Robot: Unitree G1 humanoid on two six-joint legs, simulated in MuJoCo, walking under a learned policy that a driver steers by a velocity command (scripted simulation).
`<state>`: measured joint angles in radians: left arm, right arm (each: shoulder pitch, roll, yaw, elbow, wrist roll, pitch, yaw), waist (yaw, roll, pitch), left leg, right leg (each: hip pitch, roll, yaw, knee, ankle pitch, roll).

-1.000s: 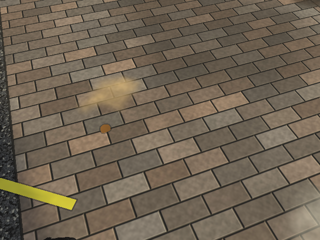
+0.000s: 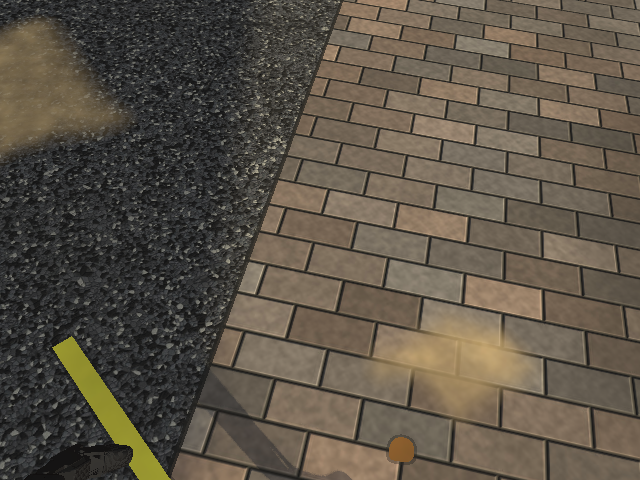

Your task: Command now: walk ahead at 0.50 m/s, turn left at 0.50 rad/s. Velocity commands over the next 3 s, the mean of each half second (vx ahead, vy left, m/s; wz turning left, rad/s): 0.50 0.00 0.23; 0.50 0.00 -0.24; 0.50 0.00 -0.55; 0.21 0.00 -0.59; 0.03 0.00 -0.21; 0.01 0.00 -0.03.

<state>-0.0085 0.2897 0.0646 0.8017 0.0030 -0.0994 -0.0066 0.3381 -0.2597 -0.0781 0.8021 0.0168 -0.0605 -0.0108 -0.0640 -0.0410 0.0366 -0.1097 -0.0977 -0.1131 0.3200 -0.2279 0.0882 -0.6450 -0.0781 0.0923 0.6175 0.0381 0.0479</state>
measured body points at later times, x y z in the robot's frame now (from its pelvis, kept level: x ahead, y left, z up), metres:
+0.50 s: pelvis +0.29 -0.04 +0.00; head +0.32 -0.04 +0.45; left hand +0.26 +0.23 -0.13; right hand +0.51 -0.27 -0.10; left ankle +0.44 +0.14 -0.69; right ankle +0.25 -0.15 -0.75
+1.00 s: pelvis +0.56 +0.03 +0.00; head +0.58 +0.03 +0.45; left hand +0.73 +0.29 -0.11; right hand +0.58 -0.25 -0.13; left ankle +0.51 +0.13 -0.75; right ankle +0.69 -0.15 -0.68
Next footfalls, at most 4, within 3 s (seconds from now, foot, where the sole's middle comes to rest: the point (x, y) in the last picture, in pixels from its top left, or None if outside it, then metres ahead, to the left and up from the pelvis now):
0.16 right None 0.29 -0.14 -0.78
0.68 left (233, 440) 0.55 0.13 -0.78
1.20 right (349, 325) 0.82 -0.14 -0.78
1.66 left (306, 219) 1.16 -0.05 -0.78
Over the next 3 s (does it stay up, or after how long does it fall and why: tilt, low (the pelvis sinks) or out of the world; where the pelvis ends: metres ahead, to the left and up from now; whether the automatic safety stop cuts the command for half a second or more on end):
stays up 1.03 -0.12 -0.01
